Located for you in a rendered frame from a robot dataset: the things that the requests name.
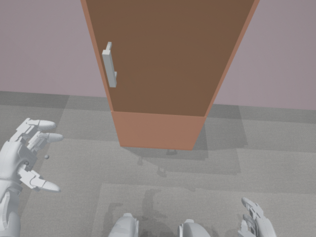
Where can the robot left forearm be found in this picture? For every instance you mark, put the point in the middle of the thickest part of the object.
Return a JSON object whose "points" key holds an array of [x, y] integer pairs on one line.
{"points": [[9, 200]]}

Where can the handle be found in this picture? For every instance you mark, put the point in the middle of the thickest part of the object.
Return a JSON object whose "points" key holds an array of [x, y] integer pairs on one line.
{"points": [[107, 58]]}

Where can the robot right hand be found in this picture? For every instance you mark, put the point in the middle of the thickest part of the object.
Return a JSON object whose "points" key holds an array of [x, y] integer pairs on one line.
{"points": [[260, 225]]}

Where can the right robot thigh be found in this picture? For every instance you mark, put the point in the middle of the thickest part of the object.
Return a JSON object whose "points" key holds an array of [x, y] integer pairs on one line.
{"points": [[191, 230]]}

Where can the robot left hand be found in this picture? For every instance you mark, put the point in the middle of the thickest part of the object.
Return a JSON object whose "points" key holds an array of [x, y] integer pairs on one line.
{"points": [[14, 153]]}

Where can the cupboard door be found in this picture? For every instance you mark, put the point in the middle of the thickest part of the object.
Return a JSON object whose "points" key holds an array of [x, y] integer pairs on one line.
{"points": [[169, 55]]}

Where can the robot right shin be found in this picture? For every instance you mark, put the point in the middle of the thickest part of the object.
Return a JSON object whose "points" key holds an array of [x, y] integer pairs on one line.
{"points": [[189, 220]]}

